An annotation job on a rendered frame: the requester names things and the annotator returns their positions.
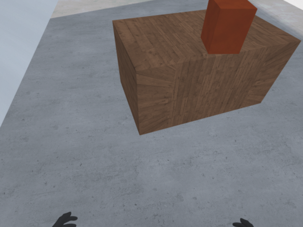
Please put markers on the left robot hand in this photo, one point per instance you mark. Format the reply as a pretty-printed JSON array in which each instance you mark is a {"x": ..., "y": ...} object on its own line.
[{"x": 65, "y": 218}]

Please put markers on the pedestal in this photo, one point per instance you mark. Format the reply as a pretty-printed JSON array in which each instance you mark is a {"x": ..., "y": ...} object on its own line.
[{"x": 169, "y": 78}]

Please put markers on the carton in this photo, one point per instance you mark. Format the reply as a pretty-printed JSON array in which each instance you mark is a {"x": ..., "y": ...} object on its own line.
[{"x": 226, "y": 25}]

